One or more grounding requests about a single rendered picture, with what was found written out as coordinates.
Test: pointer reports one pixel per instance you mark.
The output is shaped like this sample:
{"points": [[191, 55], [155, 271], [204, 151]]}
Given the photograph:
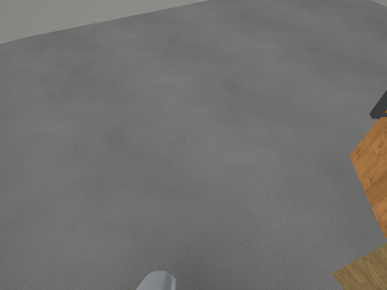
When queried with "handle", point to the handle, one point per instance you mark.
{"points": [[380, 108]]}

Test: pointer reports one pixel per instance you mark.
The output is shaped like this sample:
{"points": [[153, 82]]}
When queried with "left robot thigh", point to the left robot thigh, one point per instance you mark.
{"points": [[158, 280]]}

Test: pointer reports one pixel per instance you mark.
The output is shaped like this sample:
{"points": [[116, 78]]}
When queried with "cupboard door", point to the cupboard door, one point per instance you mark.
{"points": [[369, 159]]}

